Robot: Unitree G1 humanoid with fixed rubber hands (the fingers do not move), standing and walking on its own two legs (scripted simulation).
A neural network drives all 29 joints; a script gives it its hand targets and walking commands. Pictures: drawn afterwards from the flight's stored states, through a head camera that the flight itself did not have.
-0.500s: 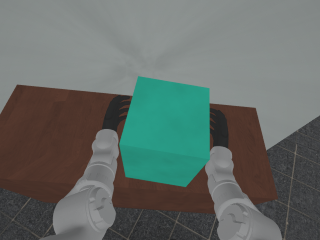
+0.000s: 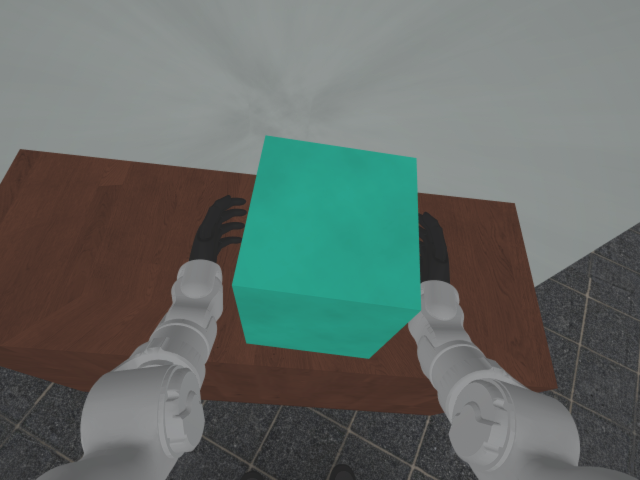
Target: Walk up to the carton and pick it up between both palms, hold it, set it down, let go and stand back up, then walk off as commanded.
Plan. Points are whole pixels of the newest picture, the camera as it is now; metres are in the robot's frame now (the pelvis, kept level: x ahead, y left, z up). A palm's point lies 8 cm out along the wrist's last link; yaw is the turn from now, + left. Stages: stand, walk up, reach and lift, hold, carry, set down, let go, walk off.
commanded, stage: set down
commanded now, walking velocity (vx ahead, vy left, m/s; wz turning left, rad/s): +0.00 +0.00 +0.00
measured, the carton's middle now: (323, 259) +0.42 -0.01 -0.06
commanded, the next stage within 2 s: none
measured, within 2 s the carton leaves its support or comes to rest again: neither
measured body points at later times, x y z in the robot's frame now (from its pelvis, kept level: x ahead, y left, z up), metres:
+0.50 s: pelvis -0.02 +0.03 -0.01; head +0.04 +0.08 +0.43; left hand +0.44 +0.21 +0.04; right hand +0.41 -0.16 +0.06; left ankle -0.01 +0.11 -0.73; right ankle -0.01 -0.13 -0.73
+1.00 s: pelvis -0.02 +0.01 -0.01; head +0.01 +0.05 +0.44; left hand +0.46 +0.19 +0.12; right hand +0.43 -0.18 +0.13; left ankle -0.01 +0.11 -0.73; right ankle -0.01 -0.13 -0.73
